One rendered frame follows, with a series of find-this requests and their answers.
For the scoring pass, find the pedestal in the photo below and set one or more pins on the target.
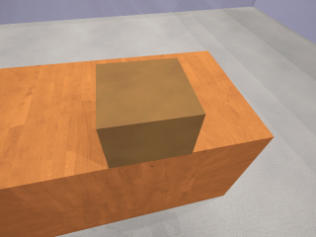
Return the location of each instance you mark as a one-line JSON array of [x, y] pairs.
[[54, 176]]

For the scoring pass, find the carton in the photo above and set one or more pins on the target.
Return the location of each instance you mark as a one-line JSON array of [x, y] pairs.
[[146, 110]]

